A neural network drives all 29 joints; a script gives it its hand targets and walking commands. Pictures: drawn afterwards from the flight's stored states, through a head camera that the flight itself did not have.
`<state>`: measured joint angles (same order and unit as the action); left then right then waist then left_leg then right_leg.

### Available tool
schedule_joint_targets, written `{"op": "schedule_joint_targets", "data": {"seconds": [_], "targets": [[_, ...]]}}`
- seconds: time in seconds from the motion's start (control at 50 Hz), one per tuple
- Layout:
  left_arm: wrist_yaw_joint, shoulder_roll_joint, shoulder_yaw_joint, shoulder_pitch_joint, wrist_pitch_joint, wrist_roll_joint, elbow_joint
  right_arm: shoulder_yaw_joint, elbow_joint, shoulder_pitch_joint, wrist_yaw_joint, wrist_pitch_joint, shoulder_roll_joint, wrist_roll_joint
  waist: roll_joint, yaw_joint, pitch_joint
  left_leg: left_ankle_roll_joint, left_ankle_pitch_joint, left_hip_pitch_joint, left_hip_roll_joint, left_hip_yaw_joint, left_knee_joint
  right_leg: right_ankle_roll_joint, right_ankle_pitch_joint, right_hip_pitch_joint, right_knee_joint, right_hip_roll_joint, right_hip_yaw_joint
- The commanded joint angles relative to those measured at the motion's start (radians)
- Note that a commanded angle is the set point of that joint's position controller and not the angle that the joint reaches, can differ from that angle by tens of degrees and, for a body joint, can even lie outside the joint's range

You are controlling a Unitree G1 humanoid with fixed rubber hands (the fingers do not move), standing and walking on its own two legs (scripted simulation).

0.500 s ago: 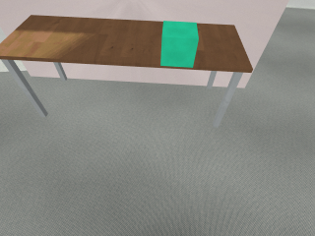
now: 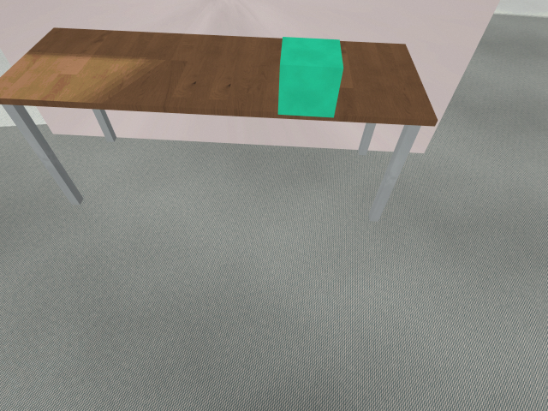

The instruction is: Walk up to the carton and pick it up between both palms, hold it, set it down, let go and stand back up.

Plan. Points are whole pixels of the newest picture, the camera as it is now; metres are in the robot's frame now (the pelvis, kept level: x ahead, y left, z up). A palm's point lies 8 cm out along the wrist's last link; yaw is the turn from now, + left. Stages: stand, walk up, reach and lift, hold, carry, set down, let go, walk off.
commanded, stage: walk up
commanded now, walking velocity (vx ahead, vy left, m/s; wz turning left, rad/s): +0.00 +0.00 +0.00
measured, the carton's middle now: (308, 77) +1.06 -0.10 -0.09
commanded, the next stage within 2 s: none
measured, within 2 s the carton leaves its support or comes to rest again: neither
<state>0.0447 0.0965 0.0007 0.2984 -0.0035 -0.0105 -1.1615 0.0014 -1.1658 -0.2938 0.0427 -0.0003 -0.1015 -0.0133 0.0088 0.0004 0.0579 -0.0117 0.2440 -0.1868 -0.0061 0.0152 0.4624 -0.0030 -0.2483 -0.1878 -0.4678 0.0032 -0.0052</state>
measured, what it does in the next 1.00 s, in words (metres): walks ahead: left foot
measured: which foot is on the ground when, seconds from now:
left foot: down 0.00-0.32, up 0.34-0.70, down 0.72-1.00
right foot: down 0.00-0.72, up 0.74-1.00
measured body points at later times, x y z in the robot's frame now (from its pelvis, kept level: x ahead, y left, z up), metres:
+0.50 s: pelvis +0.08 -0.05 -0.01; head +0.08 -0.07 +0.44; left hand +0.04 +0.21 -0.14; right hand +0.11 -0.31 -0.16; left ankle +0.11 +0.08 -0.67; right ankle +0.05 -0.15 -0.74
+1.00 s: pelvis +0.27 -0.03 -0.01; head +0.29 -0.03 +0.44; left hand +0.40 +0.21 -0.12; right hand +0.26 -0.30 -0.13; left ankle +0.29 +0.07 -0.74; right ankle +0.33 -0.19 -0.69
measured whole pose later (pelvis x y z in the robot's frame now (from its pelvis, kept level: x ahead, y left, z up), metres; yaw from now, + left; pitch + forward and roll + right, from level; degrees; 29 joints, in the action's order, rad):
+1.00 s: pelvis +0.27 -0.03 -0.01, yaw -8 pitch -3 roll +1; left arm -0.05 0.26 0.05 0.37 -0.02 -0.04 -0.66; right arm 0.03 -0.77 -0.41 0.00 0.06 -0.25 -0.04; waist -0.03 0.04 0.08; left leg 0.04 0.28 -0.20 -0.03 -0.14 0.53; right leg 0.01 -0.32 -0.51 -0.91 -0.08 0.00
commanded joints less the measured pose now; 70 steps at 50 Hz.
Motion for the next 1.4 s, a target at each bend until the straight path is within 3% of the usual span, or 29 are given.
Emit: {"op": "schedule_joint_targets", "data": {"seconds": [0.0, 0.04, 0.06, 0.08, 0.14, 0.16, 0.22, 0.28, 0.3, 0.32, 0.34, 0.36, 0.4, 0.46, 0.58, 0.66, 0.68, 0.7, 0.72, 0.74, 0.76, 0.84, 1.02, 1.1, 1.12, 1.14, 1.16, 1.26, 1.38], "targets": [[0.003, 0.075, 0.011, 0.083, -0.005, 0.0, 0.008, 0.008, 0.007, -0.091, 0.003, 0.005, -0.069, 0.0, -0.008, 0.0, 0.048, 0.038, -0.065, -0.035, -0.059, 0.06, -0.092, -0.033, 0.057, -0.039, 0.108, -0.07, -0.077], [0.003, 0.075, 0.01, 0.085, -0.006, 0.0, 0.008, 0.008, 0.007, -0.093, 0.003, 0.005, -0.068, 0.0, -0.008, 0.0, 0.048, 0.038, -0.064, -0.036, -0.059, 0.061, -0.092, -0.033, 0.055, -0.04, 0.109, -0.07, -0.078], [-0.001, 0.176, 0.062, 0.181, -0.019, -0.011, 0.068, 0.068, 0.08, -0.152, -0.002, 0.026, -0.169, -0.034, -0.025, -0.001, -0.059, 0.072, 0.43, 0.039, -0.054, 0.066, -0.036, -0.063, -0.459, -0.08, 0.048, -0.051, -0.13], [-0.004, 0.182, 0.074, 0.132, -0.021, -0.014, 0.084, 0.085, 0.091, -0.141, -0.002, 0.031, -0.183, -0.04, -0.02, 0.014, 0.032, 0.094, 0.539, 0.0, -0.082, 0.115, -0.043, -0.071, -0.545, -0.205, 0.028, -0.059, -0.152], [-0.021, 0.088, 0.062, 0.039, -0.034, -0.025, 0.186, 0.113, 0.095, -0.208, -0.002, 0.04, -0.223, -0.044, 0.148, 0.07, 0.13, 0.223, 0.621, 0.096, -0.308, 0.409, -0.258, -0.008, -0.246, -0.452, -0.273, 0.011, 0.028], [-0.025, 0.082, 0.06, 0.049, -0.033, -0.039, 0.211, 0.119, 0.096, -0.208, 0.003, 0.04, -0.239, -0.053, 0.167, 0.071, 0.134, 0.272, 0.595, 0.086, -0.399, 0.491, -0.31, 0.005, -0.267, -0.47, -0.389, -0.043, 0.015], [-0.044, 0.116, 0.085, 0.13, -0.035, -0.033, 0.254, 0.114, 0.126, -0.083, 0.002, 0.042, -0.242, -0.056, 0.136, 0.004, 0.134, 0.222, 0.491, -0.065, -0.322, 0.304, -0.274, 0.0, -0.267, -0.293, -0.334, -0.103, -0.041], [-0.046, 0.106, 0.108, 0.425, -0.048, -0.022, 0.188, 0.1, 0.191, 0.077, -0.019, 0.021, -0.223, -0.04, 0.05, -0.134, 0.098, 0.116, 0.548, -0.429, -0.126, -0.001, 0.016, -0.01, -0.101, 0.225, -0.091, 0.023, 0.118], [-0.036, 0.154, 0.123, 0.513, -0.05, -0.035, 0.165, 0.08, 0.215, 0.06, -0.027, 0.02, -0.165, -0.037, -0.142, -0.163, 0.099, 0.082, 0.519, -0.528, -0.044, -0.096, 0.295, -0.029, -0.192, 0.3, -0.026, 0.001, 0.03], [-0.021, 0.256, 0.134, 0.541, -0.056, -0.056, 0.189, 0.051, 0.276, 0.057, -0.037, 0.026, -0.078, -0.021, -0.371, -0.173, 0.092, 0.041, 0.445, -0.629, 0.012, -0.087, 0.631, -0.109, -0.562, 0.238, 0.205, -0.282, -0.491], [-0.006, 0.303, 0.137, 0.435, -0.049, -0.055, 0.219, 0.066, 0.311, 0.031, -0.039, 0.014, -0.132, -0.025, -0.203, -0.105, 0.156, 0.031, 0.361, -0.638, -0.025, 0.026, 0.732, -0.194, -0.787, 0.087, 0.382, -0.398, -0.76], [0.001, 0.307, 0.128, 0.333, -0.05, -0.045, 0.253, 0.071, 0.321, 0.02, -0.045, 0.006, -0.176, -0.026, -0.099, -0.058, 0.216, 0.02, 0.256, -0.636, -0.072, 0.051, 0.799, -0.228, -0.799, -0.007, 0.395, -0.424, -0.773], [-0.002, 0.292, 0.107, 0.221, -0.061, -0.047, 0.295, 0.071, 0.311, -0.037, -0.053, 0.007, -0.196, -0.038, -0.053, -0.013, 0.222, 0.006, 0.143, -0.588, -0.114, 0.039, 0.774, -0.218, -0.534, -0.045, 0.318, -0.359, -0.553], [-0.014, 0.236, 0.083, 0.235, -0.077, -0.05, 0.283, 0.074, 0.343, -0.066, -0.072, 0.016, -0.191, -0.035, -0.122, -0.001, 0.169, -0.01, 0.077, -0.458, -0.121, 0.011, 0.586, -0.193, -0.18, -0.07, 0.258, -0.258, -0.296], [-0.027, 0.283, 0.091, 0.299, -0.079, -0.039, 0.32, 0.059, 0.477, 0.075, -0.077, 0.035, -0.175, -0.025, -0.149, -0.052, 0.104, 0.022, -0.018, -0.316, -0.056, -0.1, 0.256, -0.198, 0.132, 0.014, 0.163, -0.212, -0.165], [-0.038, 0.294, 0.085, 0.258, -0.062, -0.029, 0.373, 0.081, 0.491, -0.05, -0.064, 0.059, -0.216, -0.034, -0.085, 0.023, 0.067, 0.063, -0.048, -0.017, -0.004, -0.138, 0.134, -0.171, 0.135, -0.108, -0.015, -0.2, -0.12], [-0.043, 0.269, 0.071, 0.263, -0.061, -0.027, 0.387, 0.096, 0.468, -0.161, -0.054, 0.069, -0.253, -0.046, -0.02, 0.068, 0.006, 0.08, -0.027, 0.139, 0.011, -0.119, 0.117, -0.142, 0.169, -0.169, -0.199, -0.148, -0.072], [-0.046, 0.222, 0.054, 0.298, -0.06, -0.026, 0.417, 0.115, 0.456, -0.296, -0.042, 0.076, -0.327, -0.06, 0.136, 0.118, -0.118, 0.142, 0.155, 0.319, -0.18, 0.15, 0.048, -0.087, 0.049, -0.291, -0.525, -0.064, -0.004], [-0.047, 0.189, 0.045, 0.339, -0.051, -0.02, 0.464, 0.128, 0.472, -0.329, -0.031, 0.072, -0.412, -0.054, 0.258, 0.115, -0.169, 0.242, 0.384, 0.362, -0.429, 0.635, -0.172, -0.034, -0.338, -0.443, -0.763, 0.051, 0.012], [-0.042, 0.265, 0.067, 0.294, -0.029, -0.029, 0.478, 0.124, 0.47, -0.276, -0.021, 0.059, -0.412, -0.031, 0.128, 0.104, -0.102, 0.303, 0.547, 0.245, -0.469, 0.736, -0.264, -0.032, -0.327, -0.486, -0.882, 0.003, -0.077], [-0.047, 0.274, 0.07, 0.253, -0.019, -0.03, 0.486, 0.11, 0.488, -0.192, -0.017, 0.055, -0.373, -0.024, 0.07, 0.079, 0.003, 0.3, 0.549, 0.145, -0.444, 0.623, -0.254, -0.028, -0.244, -0.506, -0.936, -0.029, -0.085], [-0.078, 0.222, 0.066, 0.277, -0.023, -0.028, 0.493, 0.077, 0.489, -0.062, -0.032, 0.069, -0.295, -0.026, 0.102, -0.003, 0.066, 0.248, 0.212, -0.11, -0.29, 0.207, -0.239, 0.005, -0.128, -0.344, -0.733, -0.083, -0.062], [-0.092, 0.207, 0.066, 0.068, -0.049, -0.029, 0.606, 0.074, 0.455, -0.163, -0.053, 0.073, -0.344, -0.026, 0.125, 0.05, 0.052, 0.247, 0.127, -0.095, -0.253, 0.036, -0.166, 0.0, -0.004, -0.228, -0.232, -0.064, 0.061], [-0.066, 0.269, 0.101, 0.231, -0.066, -0.04, 0.574, 0.051, 0.475, -0.153, -0.065, 0.048, -0.313, -0.027, -0.004, -0.062, 0.018, 0.159, 0.158, -0.3, -0.2, -0.05, 0.115, -0.052, -0.009, 0.124, -0.133, -0.013, 0.065], [-0.054, 0.341, 0.121, 0.326, -0.072, -0.051, 0.562, 0.027, 0.502, -0.173, -0.069, 0.047, -0.25, -0.024, -0.177, -0.114, -0.056, 0.094, 0.141, -0.397, -0.117, -0.132, 0.425, -0.105, -0.173, 0.25, -0.055, -0.172, -0.178], [-0.038, 0.455, 0.138, 0.362, -0.069, -0.045, 0.577, 0.023, 0.546, -0.194, -0.072, 0.035, -0.239, -0.017, -0.298, -0.11, -0.085, 0.035, 0.35, -0.53, 0.004, -0.129, 0.7, -0.228, -0.361, 0.258, 0.179, -0.419, -0.679], [-0.022, 0.456, 0.136, 0.339, -0.059, -0.029, 0.564, 0.043, 0.561, -0.155, -0.064, 0.014, -0.313, -0.035, -0.139, -0.109, -0.031, 0.031, 0.343, -0.565, -0.039, -0.014, 0.813, -0.294, -0.436, 0.181, 0.244, -0.459, -0.76], [-0.027, 0.34, 0.08, 0.116, -0.067, -0.033, 0.586, 0.054, 0.537, -0.215, -0.081, 0.015, -0.283, -0.026, -0.145, -0.006, 0.042, -0.013, 0.14, -0.411, -0.101, 0.013, 0.704, -0.244, -0.098, -0.055, 0.192, -0.295, -0.279], [-0.038, 0.371, 0.083, 0.127, -0.074, -0.031, 0.545, 0.05, 0.591, -0.108, -0.102, 0.032, -0.229, -0.024, -0.185, -0.033, 0.03, 0.003, 0.063, -0.266, -0.087, -0.064, 0.318, -0.228, 0.015, -0.088, 0.129, -0.253, -0.121]]}}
